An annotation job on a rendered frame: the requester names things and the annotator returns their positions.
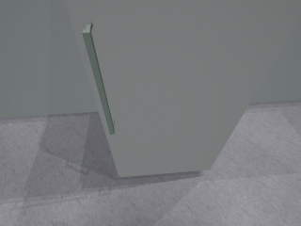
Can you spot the handle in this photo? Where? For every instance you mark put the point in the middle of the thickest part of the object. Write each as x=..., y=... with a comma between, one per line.
x=91, y=52

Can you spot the fridge door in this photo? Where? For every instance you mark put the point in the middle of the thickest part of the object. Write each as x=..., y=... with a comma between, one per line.
x=179, y=74

